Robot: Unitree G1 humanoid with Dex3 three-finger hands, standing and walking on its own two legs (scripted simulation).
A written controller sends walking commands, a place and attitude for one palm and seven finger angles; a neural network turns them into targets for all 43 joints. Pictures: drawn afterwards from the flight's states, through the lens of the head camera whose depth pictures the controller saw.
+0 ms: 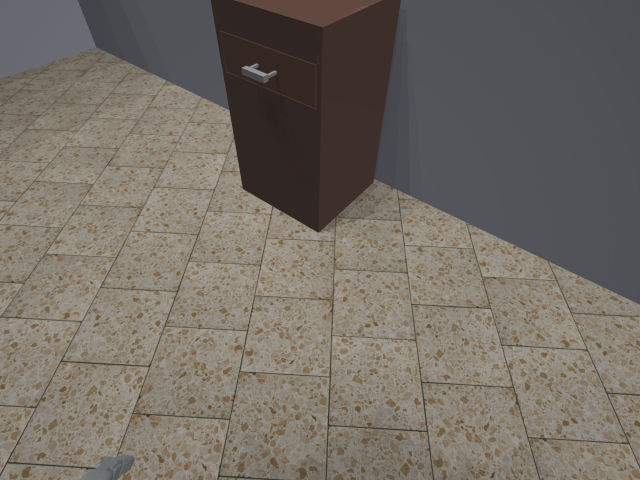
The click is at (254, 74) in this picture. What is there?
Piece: drawer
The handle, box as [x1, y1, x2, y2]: [241, 63, 276, 82]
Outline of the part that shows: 241,68 242,74 261,82 267,81 269,77 276,74 276,71 266,74 256,70 255,68 258,66 258,64 256,63 249,67 244,66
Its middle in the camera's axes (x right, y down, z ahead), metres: -0.21 -0.56 +1.30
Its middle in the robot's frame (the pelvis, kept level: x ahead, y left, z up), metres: +1.33 +0.27 -0.11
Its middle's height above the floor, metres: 0.66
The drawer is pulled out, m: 0.00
